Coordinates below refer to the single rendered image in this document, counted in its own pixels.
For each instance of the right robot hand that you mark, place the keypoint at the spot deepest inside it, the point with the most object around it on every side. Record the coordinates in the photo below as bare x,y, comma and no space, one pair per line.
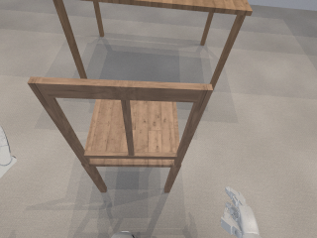
243,220

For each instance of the table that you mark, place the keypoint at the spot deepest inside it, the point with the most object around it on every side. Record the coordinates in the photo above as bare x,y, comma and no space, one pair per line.
241,8

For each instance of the chair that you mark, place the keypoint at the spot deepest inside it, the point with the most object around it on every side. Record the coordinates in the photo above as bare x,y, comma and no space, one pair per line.
134,123

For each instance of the left robot hand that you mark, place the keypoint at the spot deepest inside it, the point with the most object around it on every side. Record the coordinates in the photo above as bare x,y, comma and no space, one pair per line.
6,160

